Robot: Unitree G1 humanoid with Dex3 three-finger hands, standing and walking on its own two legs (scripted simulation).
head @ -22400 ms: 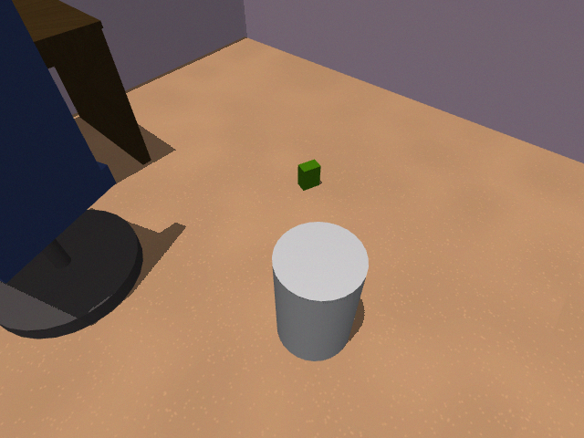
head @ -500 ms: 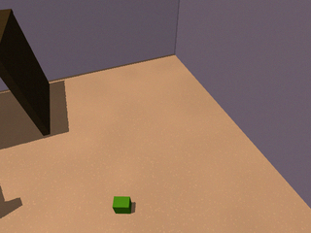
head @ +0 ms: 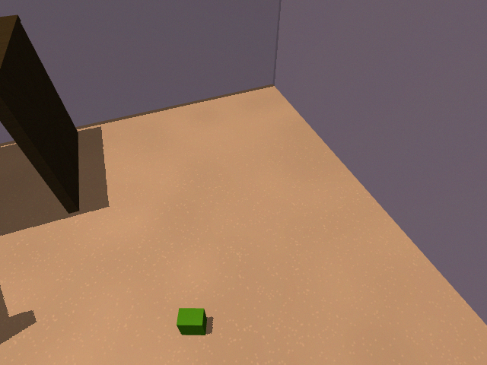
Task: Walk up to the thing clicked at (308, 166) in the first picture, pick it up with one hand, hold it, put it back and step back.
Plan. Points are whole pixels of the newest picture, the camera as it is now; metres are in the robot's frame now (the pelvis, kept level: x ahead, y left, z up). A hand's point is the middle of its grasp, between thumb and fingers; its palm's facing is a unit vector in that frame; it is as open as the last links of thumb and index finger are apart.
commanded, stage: rise first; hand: left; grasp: from above
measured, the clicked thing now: (192, 321) +0.42 +0.21 -0.72
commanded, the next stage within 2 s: none
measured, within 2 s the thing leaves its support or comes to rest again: neither
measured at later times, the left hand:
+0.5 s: hand out of the picture +0.13 +0.26 -0.19, palm faces -0.09 -0.91 -0.39, open 12.2 cm
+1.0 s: hand out of the picture +0.12 +0.26 -0.25, palm faces -0.22 -0.84 -0.49, open 14.0 cm
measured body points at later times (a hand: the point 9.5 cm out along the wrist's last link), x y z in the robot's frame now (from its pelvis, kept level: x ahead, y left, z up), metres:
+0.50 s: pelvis -0.01 +0.00 -0.04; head +0.05 +0.01 +0.41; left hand +0.14 +0.30 -0.16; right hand +0.10 -0.26 -0.16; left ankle +0.00 +0.13 -0.75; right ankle -0.02 -0.13 -0.75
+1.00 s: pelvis -0.02 +0.01 -0.11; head +0.09 +0.02 +0.33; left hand +0.13 +0.31 -0.22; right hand +0.17 -0.24 -0.20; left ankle +0.00 +0.13 -0.75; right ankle -0.02 -0.13 -0.75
